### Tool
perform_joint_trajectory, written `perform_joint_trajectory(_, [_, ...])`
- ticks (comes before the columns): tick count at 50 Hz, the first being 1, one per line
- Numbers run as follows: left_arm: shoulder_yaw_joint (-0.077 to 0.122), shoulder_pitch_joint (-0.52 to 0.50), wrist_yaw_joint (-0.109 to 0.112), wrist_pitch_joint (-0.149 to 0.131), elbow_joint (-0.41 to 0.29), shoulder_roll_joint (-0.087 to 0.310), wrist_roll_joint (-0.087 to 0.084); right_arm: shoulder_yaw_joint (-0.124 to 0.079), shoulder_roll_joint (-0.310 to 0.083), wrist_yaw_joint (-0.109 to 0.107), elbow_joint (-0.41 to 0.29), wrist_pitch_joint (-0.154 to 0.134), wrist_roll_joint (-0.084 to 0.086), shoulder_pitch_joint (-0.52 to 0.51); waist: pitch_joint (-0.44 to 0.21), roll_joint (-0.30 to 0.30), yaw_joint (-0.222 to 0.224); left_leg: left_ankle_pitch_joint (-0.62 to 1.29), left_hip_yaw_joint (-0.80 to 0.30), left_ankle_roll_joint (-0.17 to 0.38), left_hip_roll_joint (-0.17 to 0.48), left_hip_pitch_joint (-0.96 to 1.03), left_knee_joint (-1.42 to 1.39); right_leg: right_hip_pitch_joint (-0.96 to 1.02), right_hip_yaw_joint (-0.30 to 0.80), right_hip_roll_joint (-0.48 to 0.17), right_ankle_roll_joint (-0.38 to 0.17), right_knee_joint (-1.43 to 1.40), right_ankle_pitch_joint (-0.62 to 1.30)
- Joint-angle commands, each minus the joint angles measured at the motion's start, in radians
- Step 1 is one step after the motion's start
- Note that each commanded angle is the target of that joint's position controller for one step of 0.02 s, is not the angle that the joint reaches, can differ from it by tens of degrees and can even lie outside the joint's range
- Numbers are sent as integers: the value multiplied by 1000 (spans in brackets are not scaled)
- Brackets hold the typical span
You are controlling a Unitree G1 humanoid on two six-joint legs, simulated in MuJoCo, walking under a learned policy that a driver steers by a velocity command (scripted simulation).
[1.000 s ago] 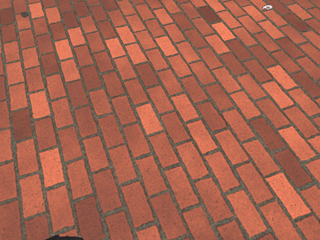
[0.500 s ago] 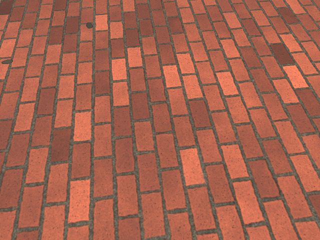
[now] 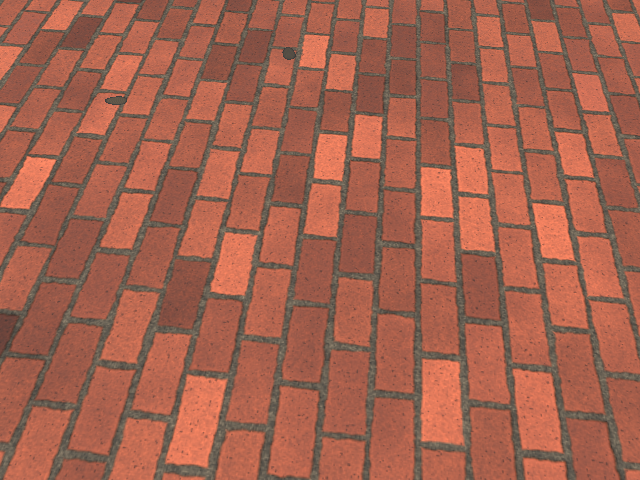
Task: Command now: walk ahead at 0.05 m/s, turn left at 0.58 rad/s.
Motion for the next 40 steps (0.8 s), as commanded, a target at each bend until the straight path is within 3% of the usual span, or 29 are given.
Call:
perform_joint_trajectory(1, [17, -7, 9, -21, -79, 88, -12, -39, -154, -1, -59, 0, -6, 18, -101, 137, 1, 108, -344, 136, 281, 137, -100, 22, -7, 42, -17, -76, -49])
perform_joint_trajectory(3, [15, 27, 12, -31, -81, 93, -22, -40, -156, 3, -66, 4, -5, 1, -108, 148, 16, 212, -383, 123, 278, 142, -72, 97, -8, 67, -37, -172, -75])
perform_joint_trajectory(5, [13, 105, 16, -44, -68, 90, -24, -39, -151, 3, -75, 9, 8, -41, -106, 139, 65, 208, -389, 70, 238, 98, -30, 241, -16, 79, -57, -394, 11])
perform_joint_trajectory(6, [20, 142, 22, -53, -62, 116, -14, -33, -131, -1, -85, 10, 19, -57, -103, 98, 83, 94, -356, 17, 188, 23, 23, 351, 26, 21, -71, -547, 84])
perform_joint_trajectory(7, [33, 109, 30, -54, -79, 198, 6, -14, -50, -3, -92, 7, 24, 8, -109, -113, 27, -237, -193, -48, 73, -82, 209, 432, 242, -220, -129, -653, 73])
perform_joint_trajectory(8, [46, 39, 23, -44, -106, 263, 15, -26, -95, -12, -102, 6, 13, 5, -53, -245, 21, -466, 6, -78, -56, -235, 385, 362, 444, -376, -259, -648, 329])
perform_joint_trajectory(9, [36, 66, 15, -41, -104, 203, 11, -38, -152, -13, -84, 7, -14, 10, -65, -124, 25, -458, -16, -90, 20, -195, 557, 341, 383, -372, -310, -598, 489])
perform_joint_trajectory(10, [19, 34, 9, -43, -109, 146, -1, -42, -147, -7, -63, 10, -10, 23, -57, -67, 2, -406, -26, -96, 28, -177, 618, 325, 275, -304, -294, -570, 552])
perform_joint_trajectory(11, [13, 1, 5, -42, -115, 125, -1, -40, -135, -2, -48, 17, -5, 42, -48, -64, -14, -355, -20, -108, 30, -168, 664, 327, 176, -235, -259, -551, 590])
perform_joint_trajectory(13, [13, 38, -1, -46, -107, 124, 7, -27, -114, 17, -39, 24, -9, 48, -77, -147, 14, -277, -5, -118, 38, -210, 682, 403, 118, -167, -226, -580, 365])
perform_joint_trajectory(16, [23, 135, -14, -58, -62, 133, 6, -14, -101, 38, -57, 18, -12, -44, -24, -149, 78, -227, -9, -128, 50, -292, 581, 482, 173, -170, -238, -665, 10])
perform_joint_trajectory(20, [40, 204, -22, -87, -6, 159, 2, 2, -82, 39, -50, -6, -17, -104, 1, -122, 100, -209, 26, -127, 91, -283, 409, 539, 178, -195, -254, -696, 1])
perform_joint_trajectory(24, [50, 233, -37, -94, 33, 167, 8, 26, -52, 43, -62, -30, -12, -181, 15, -143, 118, -257, 135, -103, 134, -144, 223, 448, 142, -196, -268, -700, 0])
perform_joint_trajectory(27, [57, 234, -50, -88, 56, 173, 1, 35, -45, 36, -50, -48, -3, -148, 26, -129, 79, -191, 184, -57, 118, 43, 54, 332, 116, -196, -264, -665, 44])
perform_joint_trajectory(28, [58, 215, -51, -85, 58, 173, -9, 37, -37, 30, -25, -57, -6, -83, 19, -103, 36, -108, 200, -40, 107, 173, -36, 260, 90, -181, -249, -617, 71])
perform_joint_trajectory(29, [52, 206, -49, -86, 58, 150, -11, 30, -57, 19, 13, -68, -11, 12, -13, -55, -6, -104, 172, -27, 108, 343, -70, 161, 56, -153, -225, -534, 88])
perform_joint_trajectory(30, [33, 171, -50, -91, 36, 93, -8, 15, -114, 5, 49, -80, -21, 141, -75, 68, -66, -233, -4, -3, 245, 517, -137, 34, -26, -85, -184, -344, 35])
perform_joint_trajectory(31, [9, 122, -55, -98, -22, 15, -11, -13, -238, -4, 55, -84, -18, 236, -106, 300, -102, -526, -413, 87, 502, 612, -287, -188, -161, 48, -136, -50, -157])
perform_joint_trajectory(32, [37, 106, -47, -91, -17, 127, 11, -15, -229, -5, 66, -81, -9, 213, -7, 192, -78, -538, -497, 157, 553, 481, -302, -259, -94, 29, -148, 108, -207])
perform_joint_trajectory(33, [45, 121, -56, -89, 1, 138, 11, 5, -163, 1, 45, -82, -5, 129, 55, 113, -24, -505, -400, 148, 493, 424, -290, -263, -49, -18, -156, 160, -122])
perform_joint_trajectory(34, [40, 148, -68, -90, 22, 117, 2, 18, -112, 3, 32, -88, -4, 73, 69, 107, 7, -412, -300, 117, 442, 378, -308, -241, -38, -35, -151, 159, -46])
perform_joint_trajectory(36, [40, 163, -79, -84, 45, 106, 8, 31, -74, -4, 30, -104, -4, 46, 58, 120, 31, -188, -141, 73, 377, 349, -335, -194, -41, -46, -126, 155, 53])
perform_joint_trajectory(40, [36, 99, -87, -71, 31, 74, 8, 34, -70, -7, 75, -127, 2, 116, 50, 96, 31, 155, 29, 64, 364, 348, -326, -241, -27, -22, -92, 181, 156])
Next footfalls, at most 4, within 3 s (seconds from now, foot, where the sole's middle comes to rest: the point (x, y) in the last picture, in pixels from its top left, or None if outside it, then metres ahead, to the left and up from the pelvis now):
0.12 right None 0.07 -0.13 -0.77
0.60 left None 0.10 0.09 -0.77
1.08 right None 0.45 -0.05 -0.77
1.62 left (283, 335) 0.79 0.07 -0.77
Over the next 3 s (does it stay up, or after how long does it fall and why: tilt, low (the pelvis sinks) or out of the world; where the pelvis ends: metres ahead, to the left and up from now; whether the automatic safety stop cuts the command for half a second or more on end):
stays up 1.27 -0.11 0.01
